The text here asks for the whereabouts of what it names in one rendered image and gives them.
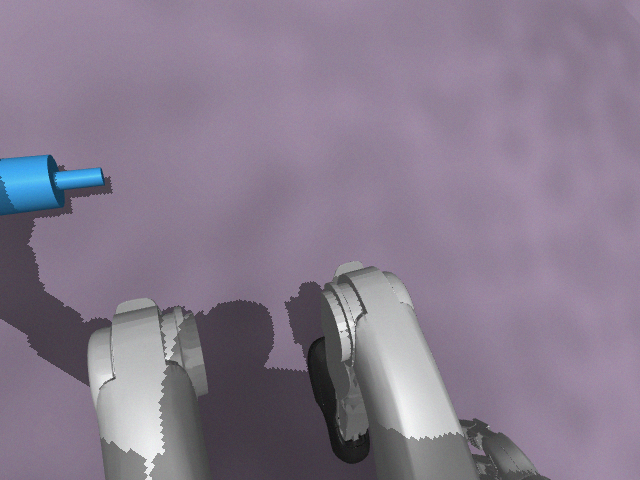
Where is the right robot hand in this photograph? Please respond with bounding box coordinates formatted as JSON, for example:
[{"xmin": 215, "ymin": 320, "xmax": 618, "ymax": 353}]
[{"xmin": 459, "ymin": 418, "xmax": 540, "ymax": 480}]

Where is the bottle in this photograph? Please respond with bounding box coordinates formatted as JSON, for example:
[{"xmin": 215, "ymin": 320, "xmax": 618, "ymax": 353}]
[{"xmin": 0, "ymin": 155, "xmax": 105, "ymax": 216}]

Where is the right robot foot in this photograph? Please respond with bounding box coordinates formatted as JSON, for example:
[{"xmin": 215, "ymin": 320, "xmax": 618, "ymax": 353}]
[{"xmin": 307, "ymin": 337, "xmax": 370, "ymax": 464}]

